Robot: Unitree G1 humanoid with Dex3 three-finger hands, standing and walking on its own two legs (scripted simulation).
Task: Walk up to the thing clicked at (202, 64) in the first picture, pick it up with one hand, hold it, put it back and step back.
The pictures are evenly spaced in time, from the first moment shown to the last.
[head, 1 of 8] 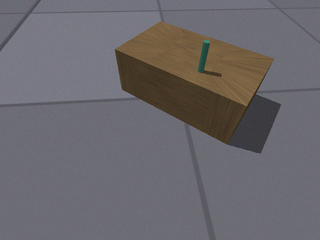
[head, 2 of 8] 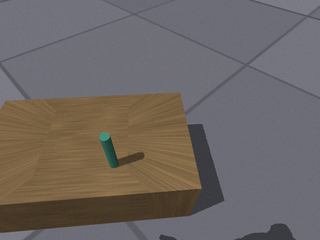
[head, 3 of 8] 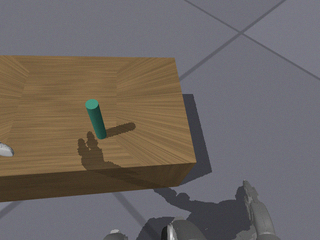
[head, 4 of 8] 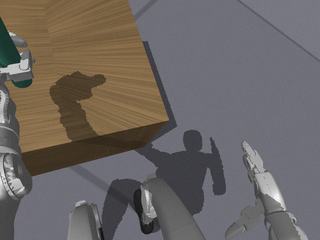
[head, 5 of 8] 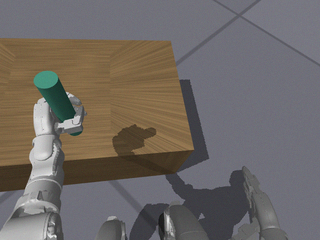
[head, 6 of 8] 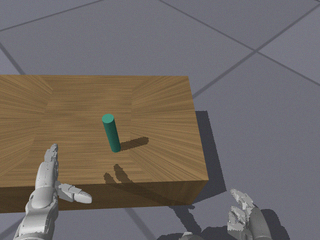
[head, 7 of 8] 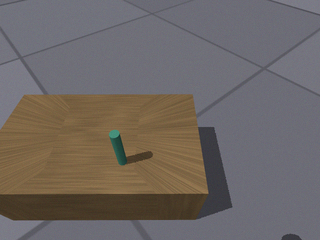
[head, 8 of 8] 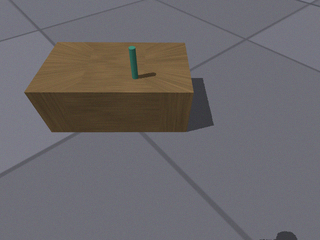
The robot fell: no
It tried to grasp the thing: yes
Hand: left
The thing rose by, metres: 0.30
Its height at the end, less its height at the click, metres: +0.00
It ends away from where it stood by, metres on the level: 0.01
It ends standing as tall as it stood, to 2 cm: yes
